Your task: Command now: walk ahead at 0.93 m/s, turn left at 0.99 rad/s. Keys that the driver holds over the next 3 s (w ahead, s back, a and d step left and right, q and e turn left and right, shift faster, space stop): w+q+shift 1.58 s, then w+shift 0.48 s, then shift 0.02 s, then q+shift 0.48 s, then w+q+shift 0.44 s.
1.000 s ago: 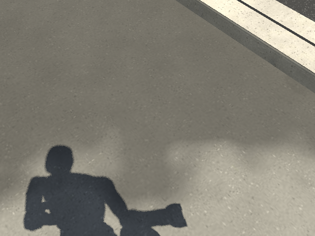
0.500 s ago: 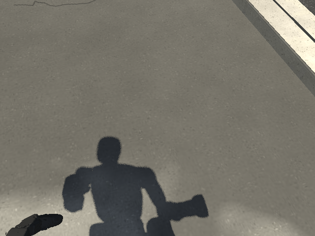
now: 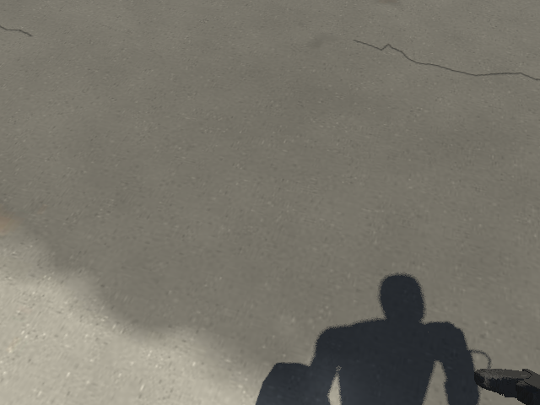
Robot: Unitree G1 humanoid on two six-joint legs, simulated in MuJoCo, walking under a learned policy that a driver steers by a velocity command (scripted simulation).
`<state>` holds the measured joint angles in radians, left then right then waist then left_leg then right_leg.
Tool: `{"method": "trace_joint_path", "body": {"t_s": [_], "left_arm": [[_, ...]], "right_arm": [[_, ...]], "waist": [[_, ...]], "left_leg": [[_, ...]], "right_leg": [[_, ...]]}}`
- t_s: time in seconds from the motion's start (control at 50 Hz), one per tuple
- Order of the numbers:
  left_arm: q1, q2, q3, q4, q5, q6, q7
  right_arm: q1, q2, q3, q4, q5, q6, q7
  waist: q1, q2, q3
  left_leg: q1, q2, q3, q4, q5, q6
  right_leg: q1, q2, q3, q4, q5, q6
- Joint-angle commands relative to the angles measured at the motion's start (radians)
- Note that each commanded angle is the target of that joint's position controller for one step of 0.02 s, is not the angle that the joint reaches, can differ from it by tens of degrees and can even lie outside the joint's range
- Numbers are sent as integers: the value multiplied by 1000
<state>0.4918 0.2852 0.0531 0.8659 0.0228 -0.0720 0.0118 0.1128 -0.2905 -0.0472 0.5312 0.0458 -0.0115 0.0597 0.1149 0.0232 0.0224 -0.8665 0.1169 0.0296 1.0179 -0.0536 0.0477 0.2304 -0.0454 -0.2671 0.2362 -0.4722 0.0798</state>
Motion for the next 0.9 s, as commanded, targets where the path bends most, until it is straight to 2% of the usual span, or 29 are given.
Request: {"method": "trace_joint_path", "body": {"t_s": [0.02, 0.06, 0.08, 0.1, 0.12, 0.14, 0.16, 0.18, 0.2, 0.24, 0.28, 0.32, 0.36, 0.42, 0.46, 0.48, 0.5, 0.52, 0.54, 0.56, 0.58, 0.6, 0.62, 0.66, 0.7, 0.72, 0.78, 0.86, 0.9], "left_arm": [[-77, 232, 44, -68, -9, -2, 10], [-88, 293, 60, -73, -14, 18, 18], [-134, 291, 61, -96, -23, 15, 18], [-129, 206, 40, -116, -20, -7, 21], [-57, 47, -14, -219, -19, -54, 11], [-197, 150, -3, -265, -50, -110, 4], [-319, 162, 0, -307, -82, -126, 7], [-326, 132, -9, -304, -72, -129, 11], [-291, 120, -8, -281, -46, -118, 9], [-220, 125, 3, -257, -27, -77, -8], [-285, 125, 1, -279, -7, -57, -13], [-427, 83, -13, -330, 10, -60, -17], [-526, 41, -24, -363, 1, -66, -26], [-580, 102, 7, -393, -48, -70, -24], [-578, 141, 25, -398, -61, -74, -23], [-508, 167, 43, -386, -64, -76, -21], [-333, 201, 70, -355, -71, -74, -14], [-74, 218, 77, -320, -68, -61, 0], [26, 287, 83, -283, -17, -57, -8], [-8, 261, 77, -284, -13, -60, -31], [-101, 161, 60, -313, -19, -49, -20], [-132, 136, 52, -295, -13, -33, -11], [-141, 136, 52, -269, -1, -24, -8], [-194, 85, 36, -233, 2, -32, -4], [-213, 55, 29, -197, -30, -37, -10], [-219, 65, 32, -184, -36, -39, -11], [-254, 117, 45, -174, -19, -42, -5], [-187, 170, 53, -141, -13, -37, 1], [-187, 227, 63, -137, -18, -26, -1]], "right_arm": [[-163, -45, -8, -103, 4, -30, 22], [47, -136, -57, -60, 13, -22, 17], [293, -226, -106, 8, 14, -12, 7], [434, -270, -130, 81, 20, 3, -15], [343, -353, -128, 46, 4, -14, -23], [407, -263, -108, 34, -18, -37, -23], [408, -219, -95, 62, -35, -60, -22], [358, -195, -84, 72, -36, -76, -18], [270, -160, -71, 64, -39, -82, -21], [172, -115, -53, 51, -43, -79, -33], [168, -97, -44, 65, -21, -79, -50], [170, -111, -46, 85, -19, -77, -73], [212, -143, -59, 113, -13, -71, -81], [263, -158, -70, 145, 4, -75, -85], [278, -145, -73, 161, 7, -65, -89], [277, -148, -75, 166, -1, -56, -89], [256, -149, -72, 163, -24, -47, -81], [202, -111, -51, 134, -54, -45, -68], [386, 68, -6, 99, -25, -52, -63], [401, -3, 10, 83, 41, -57, -66], [280, -94, -10, 90, 39, -49, -71], [185, -129, -18, 81, 11, -46, -68], [101, -120, -20, 60, -19, -46, -64], [99, -88, -23, 45, -1, -25, -53], [90, -38, -13, 29, 10, 2, -50], [73, -24, -7, 17, 4, 8, -48], [43, -31, -4, 5, -6, 4, -35], [-97, -44, -3, -15, -13, -11, -5], [-120, -60, -9, -23, -9, -20, 10]], "waist": [[-71, -145, 122], [-221, -229, -21], [-345, -219, -136], [-359, -73, -151], [-182, 263, -279], [-280, 130, -423], [-272, 59, -249], [-202, -78, -129], [-134, -106, -72], [-52, -25, 13], [-56, -23, 84], [-95, -12, 134], [-153, 3, 115], [-181, 60, 75], [-169, 86, 61], [-128, 104, 14], [-26, 111, -98], [108, 118, -279], [-8, -326, -477], [-26, -551, -493], [11, -387, -302], [14, -207, -184], [5, -81, -101], [-62, -110, -20], [-94, -126, 30], [-103, -112, 60], [-130, -78, 108], [-77, 2, 153], [-97, -29, 152]], "left_leg": [[191, -114, 167, -154, -55, 65], [490, -205, 192, -172, -175, 115], [846, -225, 145, -274, -132, 172], [1188, -157, -45, -361, -105, 203], [1431, 103, -714, -527, -431, 415], [1433, 149, -947, -709, -661, 415], [1291, 141, -895, -771, -592, 357], [1091, 116, -794, -776, -480, 330], [918, 65, -679, -764, -382, 314], [703, -19, -542, -803, -312, 309], [540, -65, -433, -835, -222, 295], [391, -135, -339, -827, -124, 263], [313, -163, -311, -820, -170, 209], [460, -115, -415, -766, -252, 172], [626, -77, -471, -680, -153, 152], [688, -67, -479, -594, 5, 137], [709, -96, -446, -402, 194, 101], [557, -119, -407, -99, 210, 59], [218, -257, -314, 326, -463, 13], [58, -172, -264, 497, -445, 12], [-1, -115, -207, 525, -343, 2], [19, -82, -167, 498, -306, 1], [59, -48, -150, 447, -301, 10], [134, 18, -162, 369, -284, 22], [105, 53, -150, 329, -310, 28], [73, 63, -144, 312, -279, 24], [52, 68, -123, 203, -99, 5], [108, 20, -1, -60, 102, 37], [234, -44, 88, -186, 100, 66]], "right_leg": [[-142, -212, 7, 5, 1230, -133], [-140, -251, 0, 323, 1669, -144], [-295, -242, 16, 588, 1637, -136], [-622, -133, 51, 943, 803, -92], [-1020, 76, 206, 1348, -48, -58], [-1093, 51, 430, 1353, 46, -96], [-1140, 24, 421, 1299, 101, -115], [-1089, -15, 419, 1208, 133, -116], [-1000, -49, 426, 1124, 152, -102], [-911, -74, 421, 1026, 174, -66], [-862, -78, 369, 867, 212, -28], [-774, -30, 303, 653, 412, 1], [-611, 26, 268, 440, 595, 3], [-556, 38, 351, 297, 656, 5], [-582, 31, 374, 256, 563, -10], [-521, 42, 362, 270, 486, -26], [-350, 46, 331, 299, 421, -51], [-10, -44, 381, 426, 307, -84], [353, -314, 904, 263, -135, -233], [340, -408, 1289, 53, -508, -268], [196, -363, 1130, 24, -475, -236], [52, -320, 936, 38, -254, -211], [-84, -279, 786, 45, -46, -196], [-251, -243, 612, 14, 125, -202], [-306, -246, 496, -29, 185, -201], [-321, -255, 447, -50, 228, -207], [-357, -235, 268, -107, 338, -199], [-275, -183, 71, -149, 488, -160], [-239, -186, 7, -103, 885, -144]]}}
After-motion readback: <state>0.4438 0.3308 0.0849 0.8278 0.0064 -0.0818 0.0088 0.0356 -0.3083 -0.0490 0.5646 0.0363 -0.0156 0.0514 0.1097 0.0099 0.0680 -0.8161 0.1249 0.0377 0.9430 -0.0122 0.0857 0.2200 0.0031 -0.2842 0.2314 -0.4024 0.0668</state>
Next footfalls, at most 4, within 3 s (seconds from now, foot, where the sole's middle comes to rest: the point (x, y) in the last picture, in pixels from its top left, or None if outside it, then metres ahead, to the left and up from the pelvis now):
0.10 left None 0.25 0.11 -0.75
0.52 right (298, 304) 0.73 0.05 -0.75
1.00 left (137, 255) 0.83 0.52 -0.75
1.42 right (64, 164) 1.16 0.86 -0.75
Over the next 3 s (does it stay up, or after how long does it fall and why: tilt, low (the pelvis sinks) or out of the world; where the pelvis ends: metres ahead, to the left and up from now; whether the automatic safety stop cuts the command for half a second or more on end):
stays up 0.65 1.61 0.04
